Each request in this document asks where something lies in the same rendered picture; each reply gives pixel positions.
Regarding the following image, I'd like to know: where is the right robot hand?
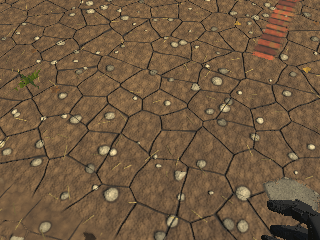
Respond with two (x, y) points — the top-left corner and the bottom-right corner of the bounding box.
(261, 199), (320, 240)

